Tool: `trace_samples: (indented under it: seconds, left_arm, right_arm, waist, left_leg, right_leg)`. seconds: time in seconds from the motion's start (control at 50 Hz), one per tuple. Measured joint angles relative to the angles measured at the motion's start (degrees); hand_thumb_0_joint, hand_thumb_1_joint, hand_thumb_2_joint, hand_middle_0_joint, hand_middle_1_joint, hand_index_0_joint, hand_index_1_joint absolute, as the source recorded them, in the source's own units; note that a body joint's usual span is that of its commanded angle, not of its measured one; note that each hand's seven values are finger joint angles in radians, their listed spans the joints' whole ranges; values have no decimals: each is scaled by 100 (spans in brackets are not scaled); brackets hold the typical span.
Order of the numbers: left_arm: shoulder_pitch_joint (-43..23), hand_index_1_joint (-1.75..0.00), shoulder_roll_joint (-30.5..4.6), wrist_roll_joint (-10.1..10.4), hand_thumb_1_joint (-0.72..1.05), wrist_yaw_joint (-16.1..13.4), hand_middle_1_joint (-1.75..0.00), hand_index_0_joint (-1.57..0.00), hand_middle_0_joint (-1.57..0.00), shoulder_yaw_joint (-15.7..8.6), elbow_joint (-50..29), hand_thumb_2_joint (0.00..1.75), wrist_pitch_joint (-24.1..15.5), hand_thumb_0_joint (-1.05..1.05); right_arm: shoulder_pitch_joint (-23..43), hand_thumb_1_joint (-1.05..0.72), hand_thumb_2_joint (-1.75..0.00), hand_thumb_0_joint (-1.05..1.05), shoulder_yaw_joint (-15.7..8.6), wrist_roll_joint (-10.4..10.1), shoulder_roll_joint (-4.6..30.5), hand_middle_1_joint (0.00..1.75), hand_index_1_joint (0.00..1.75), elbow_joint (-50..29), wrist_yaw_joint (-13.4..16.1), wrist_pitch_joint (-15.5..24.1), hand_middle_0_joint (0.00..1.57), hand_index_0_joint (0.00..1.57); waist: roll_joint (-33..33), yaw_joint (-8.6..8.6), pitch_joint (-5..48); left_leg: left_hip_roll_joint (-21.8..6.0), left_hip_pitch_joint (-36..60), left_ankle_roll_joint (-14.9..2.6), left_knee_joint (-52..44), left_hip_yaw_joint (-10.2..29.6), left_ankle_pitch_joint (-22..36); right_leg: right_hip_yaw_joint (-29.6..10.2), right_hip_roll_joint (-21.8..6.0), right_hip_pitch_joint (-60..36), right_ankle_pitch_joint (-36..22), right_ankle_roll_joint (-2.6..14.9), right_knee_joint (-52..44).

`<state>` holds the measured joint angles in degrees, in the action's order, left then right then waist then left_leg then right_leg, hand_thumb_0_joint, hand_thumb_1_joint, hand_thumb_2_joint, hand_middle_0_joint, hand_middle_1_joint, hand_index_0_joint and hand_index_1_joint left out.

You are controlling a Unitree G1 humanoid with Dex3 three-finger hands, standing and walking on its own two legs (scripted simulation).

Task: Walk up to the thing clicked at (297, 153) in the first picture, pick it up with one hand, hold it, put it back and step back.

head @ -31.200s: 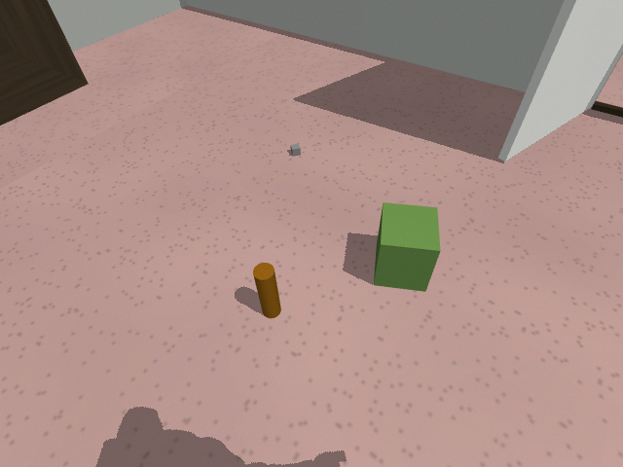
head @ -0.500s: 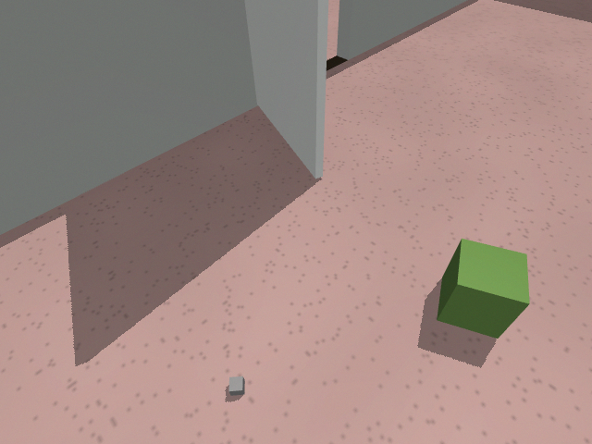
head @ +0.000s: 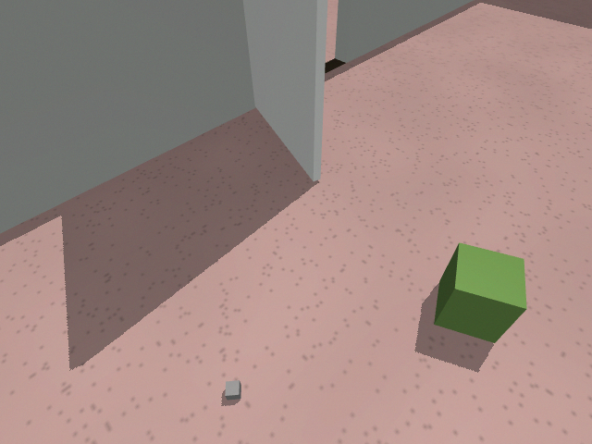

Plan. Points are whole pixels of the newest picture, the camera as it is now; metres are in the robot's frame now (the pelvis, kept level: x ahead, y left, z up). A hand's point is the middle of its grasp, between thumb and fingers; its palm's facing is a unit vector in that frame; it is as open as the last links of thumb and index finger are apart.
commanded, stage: stand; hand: left
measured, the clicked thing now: (233, 390) +0.43 +0.25 -0.76
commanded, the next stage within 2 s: none
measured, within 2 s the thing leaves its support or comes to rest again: neither
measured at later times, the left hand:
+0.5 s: hand out of the picture +0.07 +0.25 -0.16, palm faces -0.01 -0.94 -0.34, open 7.4 cm
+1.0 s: hand out of the picture +0.06 +0.25 -0.16, palm faces -0.02 -0.94 -0.34, open 7.4 cm
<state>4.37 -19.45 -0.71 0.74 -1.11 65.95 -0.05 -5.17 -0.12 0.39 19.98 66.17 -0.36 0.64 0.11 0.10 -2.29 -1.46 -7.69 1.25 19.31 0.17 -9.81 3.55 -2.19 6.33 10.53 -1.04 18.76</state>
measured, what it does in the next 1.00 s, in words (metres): stands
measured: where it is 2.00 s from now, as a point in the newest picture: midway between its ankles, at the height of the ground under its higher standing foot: outside the picture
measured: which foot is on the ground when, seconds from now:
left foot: down 0.00-1.00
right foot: down 0.00-1.00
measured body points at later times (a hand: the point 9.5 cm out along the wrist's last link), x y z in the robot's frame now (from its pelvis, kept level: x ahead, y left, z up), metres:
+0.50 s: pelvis -0.01 +0.00 +0.00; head +0.00 +0.00 +0.45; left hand +0.07 +0.30 -0.13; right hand +0.07 -0.30 -0.13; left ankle +0.01 +0.13 -0.75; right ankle +0.00 -0.13 -0.75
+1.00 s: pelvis +0.00 +0.00 +0.00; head +0.00 +0.00 +0.45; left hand +0.07 +0.30 -0.13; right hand +0.07 -0.30 -0.13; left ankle +0.01 +0.13 -0.75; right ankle +0.00 -0.13 -0.75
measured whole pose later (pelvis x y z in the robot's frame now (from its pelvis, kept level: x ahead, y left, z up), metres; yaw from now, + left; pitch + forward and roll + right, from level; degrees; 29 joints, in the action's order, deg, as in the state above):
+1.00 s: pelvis +0.00 +0.00 +0.00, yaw +0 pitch -2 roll +0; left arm 6.8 -20.2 -0.8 0.6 -0.2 65.2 -0.3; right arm -6.3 0.3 0.5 20.2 65.6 -0.8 0.2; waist -0.3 0.1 -2.3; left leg -1.5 -7.7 1.3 18.8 0.1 -9.3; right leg 3.5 -2.1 6.5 10.0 -1.0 18.3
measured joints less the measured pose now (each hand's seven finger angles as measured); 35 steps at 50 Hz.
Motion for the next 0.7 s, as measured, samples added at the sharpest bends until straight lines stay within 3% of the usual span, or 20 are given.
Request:
trace_samples:
  seconds: [0.7]
  left_arm:
    - [225,-30,-78,-8,90,-4,-30,-21,-20,61,-26,90,-3,0]
  right_arm:
    - [-91,-90,-90,0,34,13,19,30,30,-47,-45,-43,20,20]
  waist:
    - [-24,1,-11]
  left_leg:
    - [-13,-9,7,-56,-12,81]
  right_leg:
    - [-14,14,24,-77,12,-38]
